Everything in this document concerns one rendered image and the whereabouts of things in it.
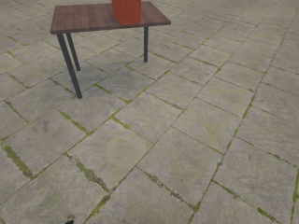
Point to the table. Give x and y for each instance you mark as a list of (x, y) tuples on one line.
[(70, 19)]

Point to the carton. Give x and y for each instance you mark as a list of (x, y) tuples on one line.
[(127, 12)]

